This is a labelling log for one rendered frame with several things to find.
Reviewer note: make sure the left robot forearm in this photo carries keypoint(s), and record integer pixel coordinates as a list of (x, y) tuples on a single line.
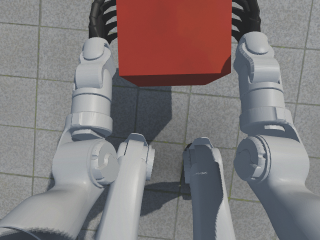
[(91, 95)]

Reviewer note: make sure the robot left hand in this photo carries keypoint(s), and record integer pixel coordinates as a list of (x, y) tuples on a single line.
[(97, 20)]

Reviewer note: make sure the robot right upper arm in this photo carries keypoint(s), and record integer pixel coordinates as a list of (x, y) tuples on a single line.
[(276, 169)]

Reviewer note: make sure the right robot thigh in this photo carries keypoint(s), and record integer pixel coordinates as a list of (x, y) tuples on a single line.
[(210, 207)]

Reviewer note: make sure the robot right shin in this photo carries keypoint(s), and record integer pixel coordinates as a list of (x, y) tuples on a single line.
[(215, 152)]

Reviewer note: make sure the right robot forearm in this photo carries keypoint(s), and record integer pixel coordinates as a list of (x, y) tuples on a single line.
[(261, 90)]

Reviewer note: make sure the robot right hand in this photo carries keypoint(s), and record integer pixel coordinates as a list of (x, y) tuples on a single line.
[(250, 18)]

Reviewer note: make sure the robot left upper arm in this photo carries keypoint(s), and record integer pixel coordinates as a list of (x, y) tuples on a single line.
[(81, 171)]

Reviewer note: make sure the carton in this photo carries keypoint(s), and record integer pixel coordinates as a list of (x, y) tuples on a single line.
[(174, 42)]

